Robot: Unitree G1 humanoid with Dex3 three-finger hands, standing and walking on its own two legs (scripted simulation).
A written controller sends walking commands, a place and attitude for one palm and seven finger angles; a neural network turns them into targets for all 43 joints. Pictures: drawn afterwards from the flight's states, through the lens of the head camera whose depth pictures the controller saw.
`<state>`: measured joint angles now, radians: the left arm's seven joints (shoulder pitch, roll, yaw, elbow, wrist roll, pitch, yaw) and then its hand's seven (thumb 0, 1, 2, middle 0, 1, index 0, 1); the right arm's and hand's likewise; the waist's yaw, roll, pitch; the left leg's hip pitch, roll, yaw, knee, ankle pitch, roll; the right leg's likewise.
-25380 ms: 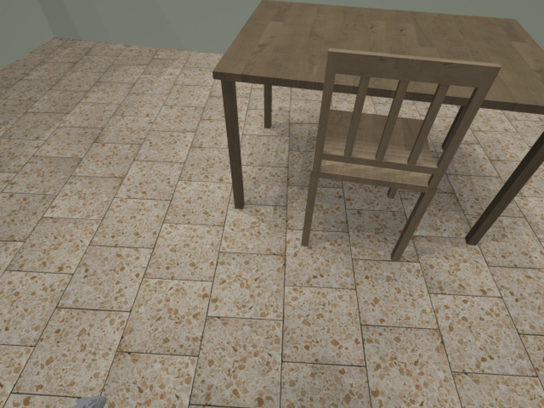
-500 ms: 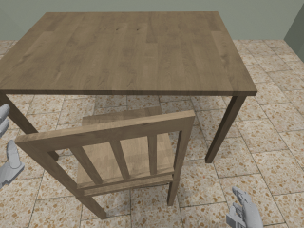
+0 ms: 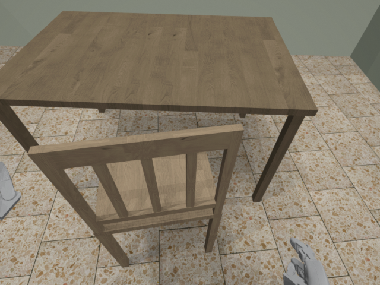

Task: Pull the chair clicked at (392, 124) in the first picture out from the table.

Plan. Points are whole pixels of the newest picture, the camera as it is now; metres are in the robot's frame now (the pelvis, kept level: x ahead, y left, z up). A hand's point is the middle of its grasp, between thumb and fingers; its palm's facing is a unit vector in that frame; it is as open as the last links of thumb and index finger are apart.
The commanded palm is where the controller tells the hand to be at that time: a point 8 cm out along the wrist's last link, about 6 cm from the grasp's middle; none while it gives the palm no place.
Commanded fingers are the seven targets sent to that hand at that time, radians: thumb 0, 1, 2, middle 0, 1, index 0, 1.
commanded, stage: step back with the hand held close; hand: left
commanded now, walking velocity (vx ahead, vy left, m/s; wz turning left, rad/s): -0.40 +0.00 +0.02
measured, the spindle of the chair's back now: (152, 187) +0.37 +0.13 -0.07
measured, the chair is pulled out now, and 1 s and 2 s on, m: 0.17 0.17 0.17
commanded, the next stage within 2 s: stop stepping back and stand still in 0.90 s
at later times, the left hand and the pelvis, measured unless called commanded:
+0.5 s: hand (13, 210) +0.18 +0.26 +0.18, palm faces +0.43 -0.76 -0.49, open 7.4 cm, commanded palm +0.11 +0.30 +0.19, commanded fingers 0.00 0.90 0.90 -0.20 -0.30 -0.20 -0.30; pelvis -0.02 +0.00 +0.00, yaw +2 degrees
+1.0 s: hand out of the picture +0.09 +0.24 +0.17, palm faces +0.33 -0.78 -0.53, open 7.4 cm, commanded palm +0.03 +0.29 +0.19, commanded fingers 0.00 0.90 0.90 -0.20 -0.30 -0.20 -0.30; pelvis -0.12 -0.01 +0.01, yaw -1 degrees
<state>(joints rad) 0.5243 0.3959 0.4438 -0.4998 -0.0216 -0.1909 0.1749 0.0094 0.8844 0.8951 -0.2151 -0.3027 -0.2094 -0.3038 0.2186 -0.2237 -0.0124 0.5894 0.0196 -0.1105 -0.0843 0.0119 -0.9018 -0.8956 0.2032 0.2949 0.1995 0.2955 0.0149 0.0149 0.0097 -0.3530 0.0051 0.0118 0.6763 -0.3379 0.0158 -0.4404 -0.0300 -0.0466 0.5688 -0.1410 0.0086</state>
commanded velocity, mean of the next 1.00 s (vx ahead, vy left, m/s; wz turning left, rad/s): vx -0.39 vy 0.00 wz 0.02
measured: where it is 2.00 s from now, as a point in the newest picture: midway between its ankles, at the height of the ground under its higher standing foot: outside the picture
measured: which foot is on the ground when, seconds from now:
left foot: down 0.00-0.72, up 0.74-0.90, down 0.92-1.00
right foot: down 0.00-0.48, up 0.50-0.66, down 0.68-1.00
